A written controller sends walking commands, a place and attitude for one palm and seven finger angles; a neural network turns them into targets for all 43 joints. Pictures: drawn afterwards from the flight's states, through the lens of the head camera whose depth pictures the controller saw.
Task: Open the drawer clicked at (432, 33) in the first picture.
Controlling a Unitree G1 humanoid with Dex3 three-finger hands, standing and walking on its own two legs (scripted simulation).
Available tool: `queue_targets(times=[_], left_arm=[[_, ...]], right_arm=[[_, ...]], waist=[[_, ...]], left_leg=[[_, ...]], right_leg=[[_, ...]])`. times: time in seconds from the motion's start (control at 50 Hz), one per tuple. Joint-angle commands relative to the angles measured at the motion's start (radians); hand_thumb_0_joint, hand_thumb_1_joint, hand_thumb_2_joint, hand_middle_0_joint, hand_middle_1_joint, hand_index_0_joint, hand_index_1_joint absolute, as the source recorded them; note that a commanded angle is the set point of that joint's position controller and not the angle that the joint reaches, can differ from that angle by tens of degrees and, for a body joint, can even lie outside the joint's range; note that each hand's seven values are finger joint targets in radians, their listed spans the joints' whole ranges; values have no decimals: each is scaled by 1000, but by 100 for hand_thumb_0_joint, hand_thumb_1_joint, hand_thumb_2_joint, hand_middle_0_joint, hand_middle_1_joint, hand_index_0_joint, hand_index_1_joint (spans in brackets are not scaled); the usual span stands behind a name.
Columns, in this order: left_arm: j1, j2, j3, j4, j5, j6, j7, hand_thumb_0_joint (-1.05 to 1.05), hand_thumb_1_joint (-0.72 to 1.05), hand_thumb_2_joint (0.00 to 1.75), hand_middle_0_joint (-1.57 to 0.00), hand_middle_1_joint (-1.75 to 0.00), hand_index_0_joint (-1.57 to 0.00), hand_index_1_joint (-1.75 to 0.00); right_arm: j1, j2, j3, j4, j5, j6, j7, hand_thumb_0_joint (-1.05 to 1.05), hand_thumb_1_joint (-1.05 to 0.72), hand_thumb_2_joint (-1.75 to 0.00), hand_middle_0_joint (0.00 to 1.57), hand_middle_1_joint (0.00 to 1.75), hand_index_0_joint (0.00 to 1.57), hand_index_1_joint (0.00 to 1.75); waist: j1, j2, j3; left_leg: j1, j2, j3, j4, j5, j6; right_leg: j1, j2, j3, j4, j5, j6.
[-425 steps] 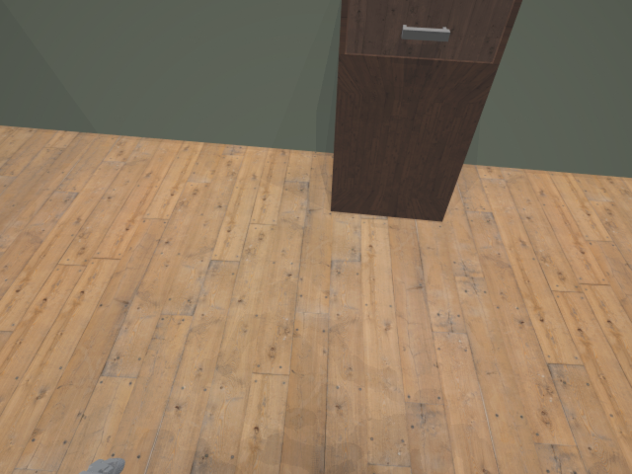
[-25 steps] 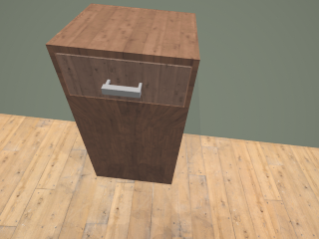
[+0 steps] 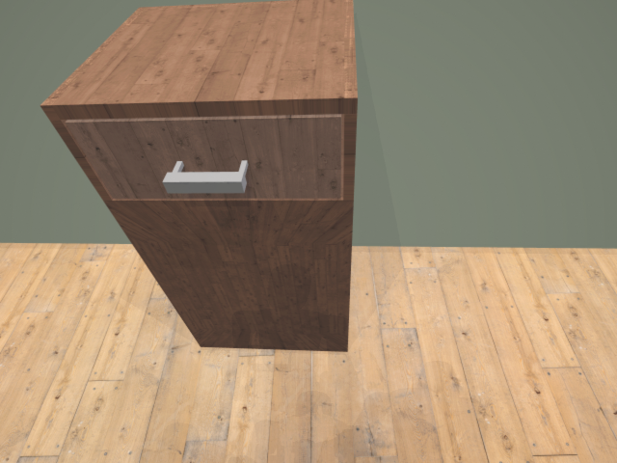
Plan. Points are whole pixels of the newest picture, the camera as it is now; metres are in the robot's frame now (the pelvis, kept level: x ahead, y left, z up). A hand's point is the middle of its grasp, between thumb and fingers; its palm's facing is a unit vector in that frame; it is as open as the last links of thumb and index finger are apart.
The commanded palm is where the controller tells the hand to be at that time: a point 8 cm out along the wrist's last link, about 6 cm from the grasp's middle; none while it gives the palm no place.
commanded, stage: look again from close up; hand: left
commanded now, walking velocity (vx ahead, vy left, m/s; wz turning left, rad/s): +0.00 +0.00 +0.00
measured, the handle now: (208, 174) +0.56 +0.21 +0.06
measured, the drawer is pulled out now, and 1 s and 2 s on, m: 0.00 0.00 0.00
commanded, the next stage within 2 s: shuffle to correct the standing spot in 0.14 s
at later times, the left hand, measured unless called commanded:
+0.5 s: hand out of the picture -0.02 +0.18 -0.17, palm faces +0.06 -0.98 -0.20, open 7.4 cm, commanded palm none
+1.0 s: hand out of the picture +0.03 +0.18 -0.16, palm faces +0.06 -0.98 -0.20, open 7.3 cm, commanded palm none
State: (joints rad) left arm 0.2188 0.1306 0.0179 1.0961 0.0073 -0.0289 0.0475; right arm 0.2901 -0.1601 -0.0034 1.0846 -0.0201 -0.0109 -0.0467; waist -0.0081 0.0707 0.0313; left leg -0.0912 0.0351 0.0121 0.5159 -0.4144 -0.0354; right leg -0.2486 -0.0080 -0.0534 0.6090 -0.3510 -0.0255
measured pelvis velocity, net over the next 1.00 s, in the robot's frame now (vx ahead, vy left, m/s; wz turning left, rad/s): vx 0.03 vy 0.01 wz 0.00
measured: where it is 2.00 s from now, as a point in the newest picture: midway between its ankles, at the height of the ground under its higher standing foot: outside the picture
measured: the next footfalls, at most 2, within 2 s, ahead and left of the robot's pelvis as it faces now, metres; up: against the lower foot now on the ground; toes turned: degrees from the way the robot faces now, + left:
left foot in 0.82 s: +0.06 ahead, +0.14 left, +0.00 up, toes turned +3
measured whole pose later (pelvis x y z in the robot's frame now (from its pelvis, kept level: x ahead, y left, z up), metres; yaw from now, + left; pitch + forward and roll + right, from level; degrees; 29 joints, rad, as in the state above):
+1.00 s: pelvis +0.03 +0.01 +0.01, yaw +0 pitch -1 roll +1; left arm 0.28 0.14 0.02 1.09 0.01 -0.01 0.04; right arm 0.27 -0.15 0.00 1.11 -0.02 -0.01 -0.05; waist 0.02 0.01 0.03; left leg -0.20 0.03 0.08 0.47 -0.25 -0.01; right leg -0.18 -0.01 -0.08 0.50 -0.30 -0.04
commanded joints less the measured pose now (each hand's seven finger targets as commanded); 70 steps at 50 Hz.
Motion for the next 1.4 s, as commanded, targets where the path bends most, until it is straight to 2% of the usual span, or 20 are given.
queue_targets(times=[0.0,0.22,0.36,0.42,0.46,0.52,0.56,0.58,0.6,0.62,0.68,0.74,0.82,0.92,1.14,1.16,1.2,1.24,1.3,1.38], left_arm=[[74,118,19,-29,3,1,-2,0,90,90,-20,-30,-20,-30],[77,136,21,-38,3,3,-12,0,90,90,-20,-30,-20,-30],[145,174,51,-44,12,10,-23,0,90,90,-20,-30,-20,-30],[102,149,51,-71,13,13,-28,0,90,90,-20,-30,-20,-30],[50,88,40,-100,16,8,-38,0,90,90,-20,-30,-20,-30],[-17,52,32,-125,13,-15,-44,0,90,90,-20,-30,-20,-30],[108,39,40,-86,8,-21,-47,0,90,90,-20,-30,-20,-30],[250,89,54,-43,10,-27,-40,0,90,90,-20,-30,-20,-30],[366,166,68,3,8,-33,-25,0,90,90,-20,-30,-20,-30],[371,165,52,16,1,-28,-19,0,90,90,-20,-30,-20,-30],[135,114,32,-39,16,-12,-2,0,90,90,-20,-30,-20,-30],[74,115,28,-59,3,5,-6,0,90,90,-20,-30,-20,-30],[110,59,22,-69,2,24,-9,0,90,90,-20,-30,-20,-30],[132,82,8,-23,4,6,-13,0,90,90,-20,-30,-20,-30],[142,100,-3,-2,7,0,-14,0,90,90,-20,-30,-20,-30],[238,131,0,31,15,-19,28,0,90,90,-20,-30,-20,-30],[188,154,-4,-21,10,-36,21,0,90,90,-20,-30,-20,-30],[173,133,-10,-40,2,-31,15,0,90,90,-20,-30,-20,-30],[130,127,-13,-55,3,-7,8,0,90,90,-20,-30,-20,-30],[134,118,-15,-56,8,4,0,0,90,90,-20,-30,-20,-30]], right_arm=[[104,-54,-12,-10,2,-6,3,0,-90,-90,20,30,20,30],[92,-64,-4,-3,3,-7,4,0,-90,-90,20,30,20,30],[124,-37,-2,-9,-6,-6,22,0,-90,-90,20,30,20,30],[204,-32,1,15,-8,-18,26,0,-90,-90,20,30,20,30],[280,-103,-16,42,-11,-29,18,0,-90,-90,20,30,20,30],[260,-100,-17,34,-13,-37,7,0,-90,-90,20,30,20,30],[176,-107,-11,8,-2,-38,-1,0,-90,-90,20,30,20,30],[153,-84,-10,-9,8,-43,-3,0,-90,-90,20,30,20,30],[142,-43,-3,-30,18,-50,0,0,-90,-90,20,30,20,30],[87,-22,-5,-42,19,-40,-4,0,-90,-90,20,30,20,30],[117,21,-10,-13,18,-5,8,0,-90,-90,20,30,20,30],[193,52,-3,36,12,2,12,0,-90,-90,20,30,20,30],[88,-46,-12,-5,0,-15,7,0,-90,-90,20,30,20,30],[65,-35,-2,9,7,-18,4,0,-90,-90,20,30,20,30],[38,-57,4,21,6,-14,9,0,-90,-90,20,30,20,30],[-90,-109,-15,-55,19,-17,23,0,-90,-90,20,30,20,30],[30,-45,-6,-80,10,-8,30,0,-90,-90,20,30,20,30],[35,-61,-9,-74,10,-6,25,0,-90,-90,20,30,20,30],[26,-69,-6,-69,8,4,23,0,-90,-90,20,30,20,30],[30,-79,-3,-71,4,2,27,0,-90,-90,20,30,20,30]], waist=[[-5,-79,22],[-2,-77,34],[21,-201,98],[-18,-74,110],[-47,192,120],[-37,103,158],[40,40,77],[93,-96,-4],[109,-272,-68],[103,-193,-36],[-1,-225,39],[-39,-165,20],[25,52,65],[12,-66,10],[11,-73,32],[64,-187,78],[-19,-216,-97],[-12,-195,-155],[-13,-32,11],[-3,-57,99]], left_leg=[[-76,55,-16,-79,366,48],[-87,52,-16,-105,268,50],[-207,-18,58,66,-20,64],[-90,6,10,-70,39,83],[-29,176,-198,-197,156,162],[5,258,-247,-148,555,251],[-124,166,-93,-4,717,174],[-248,75,-10,176,655,120],[-392,-16,67,384,202,69],[-383,-24,19,504,-202,47],[-283,38,-1,362,-151,38],[-40,5,59,9,191,26],[-228,160,-117,-172,340,107],[-89,94,-26,-132,379,64],[-79,80,-12,-159,309,55],[-187,76,34,84,243,25],[-164,27,37,33,125,51],[-125,19,31,4,183,57],[-114,57,4,-50,267,59],[-175,63,-32,-107,192,69]], right_leg=[[84,-97,86,-90,471,-35],[75,-99,115,-144,367,-40],[15,-185,284,-292,-182,-119],[-96,-111,172,-151,-171,-98],[-206,23,-31,145,-109,-41],[-293,-6,-33,243,-200,-42],[13,-6,-33,11,34,-48],[234,-80,117,-36,343,-81],[358,-303,352,-143,697,-170],[261,-394,407,-198,896,-261],[45,-288,197,-208,760,-207],[-101,-182,97,-172,377,-110],[21,-45,36,-125,69,-5],[44,-102,78,-203,283,-17],[53,-112,84,-251,274,-19],[38,-179,188,-268,710,42],[198,-218,157,-171,967,-24],[223,-183,126,-143,862,-40],[48,-124,98,-184,404,-33],[-16,-93,97,-239,91,-25]])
